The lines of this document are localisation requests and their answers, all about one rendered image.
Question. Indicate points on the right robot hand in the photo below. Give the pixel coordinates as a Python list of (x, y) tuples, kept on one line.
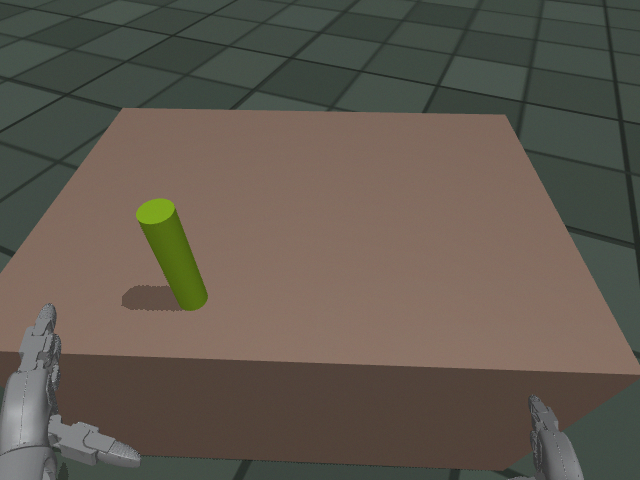
[(553, 454)]

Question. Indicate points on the can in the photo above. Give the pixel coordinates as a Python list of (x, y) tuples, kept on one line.
[(161, 225)]

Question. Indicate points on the left robot hand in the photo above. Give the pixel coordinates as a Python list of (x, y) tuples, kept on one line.
[(29, 413)]

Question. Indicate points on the left robot arm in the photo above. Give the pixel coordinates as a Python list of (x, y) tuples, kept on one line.
[(29, 463)]

